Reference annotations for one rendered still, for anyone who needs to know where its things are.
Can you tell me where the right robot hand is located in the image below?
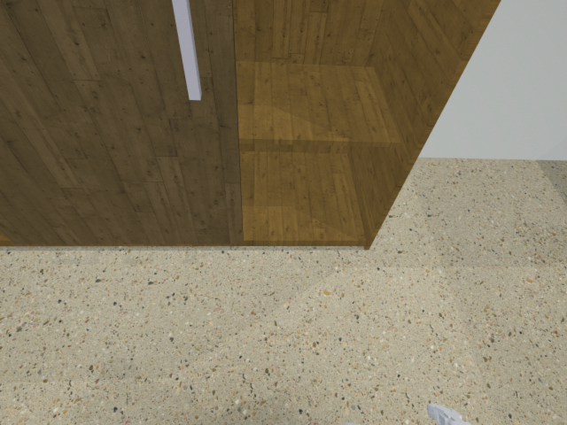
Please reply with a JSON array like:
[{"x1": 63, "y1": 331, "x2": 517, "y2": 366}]
[{"x1": 427, "y1": 404, "x2": 471, "y2": 425}]

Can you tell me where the handle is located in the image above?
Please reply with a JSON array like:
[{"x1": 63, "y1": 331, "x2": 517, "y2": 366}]
[{"x1": 172, "y1": 0, "x2": 202, "y2": 100}]

